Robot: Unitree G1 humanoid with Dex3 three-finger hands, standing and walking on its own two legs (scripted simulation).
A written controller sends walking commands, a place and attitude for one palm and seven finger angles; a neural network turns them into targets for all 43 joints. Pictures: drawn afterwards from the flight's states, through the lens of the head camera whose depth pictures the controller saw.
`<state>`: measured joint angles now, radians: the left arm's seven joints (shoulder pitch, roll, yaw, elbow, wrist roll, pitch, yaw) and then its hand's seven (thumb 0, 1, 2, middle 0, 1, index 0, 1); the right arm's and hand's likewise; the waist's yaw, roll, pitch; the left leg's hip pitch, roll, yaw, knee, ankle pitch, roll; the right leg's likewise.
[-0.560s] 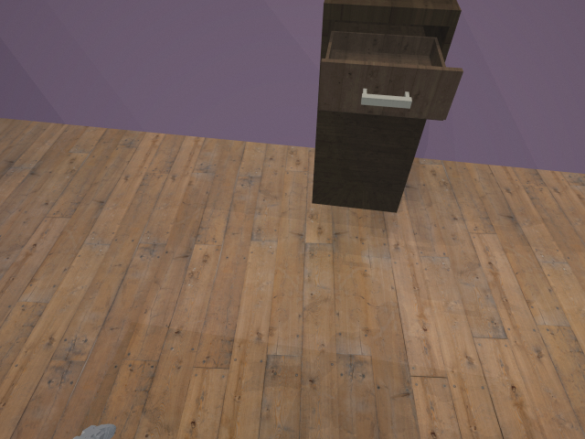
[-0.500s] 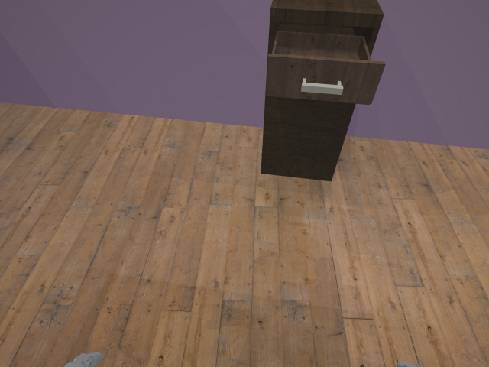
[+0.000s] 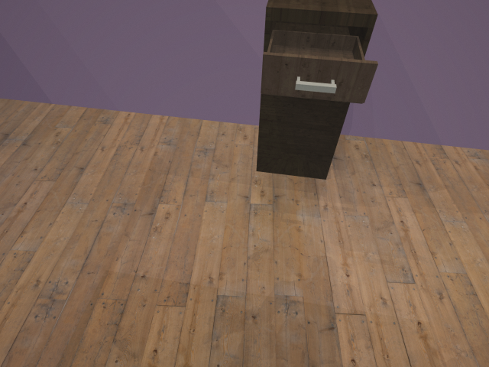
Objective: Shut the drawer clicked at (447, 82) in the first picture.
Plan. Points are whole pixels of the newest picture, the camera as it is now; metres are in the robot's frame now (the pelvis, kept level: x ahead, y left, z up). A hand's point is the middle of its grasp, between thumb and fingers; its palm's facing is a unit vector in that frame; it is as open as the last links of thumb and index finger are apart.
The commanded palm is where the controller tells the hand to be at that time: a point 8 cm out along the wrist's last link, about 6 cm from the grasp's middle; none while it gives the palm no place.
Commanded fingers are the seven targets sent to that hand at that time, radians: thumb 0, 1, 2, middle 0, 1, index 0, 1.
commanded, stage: stand and wait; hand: left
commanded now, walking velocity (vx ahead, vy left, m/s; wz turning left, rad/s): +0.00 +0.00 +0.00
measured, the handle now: (315, 84) +0.96 -0.17 -0.01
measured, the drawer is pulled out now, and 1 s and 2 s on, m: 0.30 0.30 0.30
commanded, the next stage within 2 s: look at it before walking up in 0.32 s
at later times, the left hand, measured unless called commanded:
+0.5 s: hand out of the picture +0.07 +0.24 -0.15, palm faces -0.02 -0.94 -0.33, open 7.4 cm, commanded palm none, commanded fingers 0.00 0.90 0.90 -0.20 -0.30 -0.20 -0.30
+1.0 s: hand out of the picture +0.06 +0.25 -0.15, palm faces -0.01 -0.94 -0.33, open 7.4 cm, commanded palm none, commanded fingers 0.00 0.90 0.90 -0.20 -0.30 -0.20 -0.30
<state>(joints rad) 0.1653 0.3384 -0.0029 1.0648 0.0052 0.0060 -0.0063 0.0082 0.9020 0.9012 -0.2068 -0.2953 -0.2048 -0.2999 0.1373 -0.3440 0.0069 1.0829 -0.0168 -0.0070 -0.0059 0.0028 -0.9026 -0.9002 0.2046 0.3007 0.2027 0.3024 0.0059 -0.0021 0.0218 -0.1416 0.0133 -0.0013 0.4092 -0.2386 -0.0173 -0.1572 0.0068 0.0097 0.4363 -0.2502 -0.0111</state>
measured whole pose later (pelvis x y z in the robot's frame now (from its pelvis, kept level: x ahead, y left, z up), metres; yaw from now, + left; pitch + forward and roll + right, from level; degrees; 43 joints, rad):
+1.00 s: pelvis -0.01 +0.00 +0.00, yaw +0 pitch -2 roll +0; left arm 0.16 0.34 0.00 1.09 0.01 0.00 -0.01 0.01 0.90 0.90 -0.21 -0.30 -0.20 -0.30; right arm 0.13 -0.33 0.01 1.12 -0.01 -0.02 0.00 0.00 -0.90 -0.90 0.20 0.30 0.20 0.30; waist 0.01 0.00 0.02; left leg -0.12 0.02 0.00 0.36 -0.20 -0.02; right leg -0.14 0.01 0.01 0.38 -0.21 -0.01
